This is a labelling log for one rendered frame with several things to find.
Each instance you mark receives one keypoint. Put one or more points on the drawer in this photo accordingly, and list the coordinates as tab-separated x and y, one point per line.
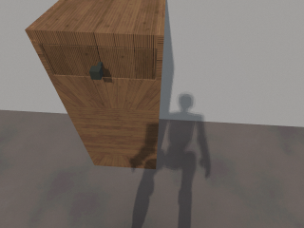
118	62

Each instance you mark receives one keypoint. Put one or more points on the cabinet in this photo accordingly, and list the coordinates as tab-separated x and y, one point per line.
116	118

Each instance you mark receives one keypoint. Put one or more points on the handle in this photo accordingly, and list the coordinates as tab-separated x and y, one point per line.
96	72

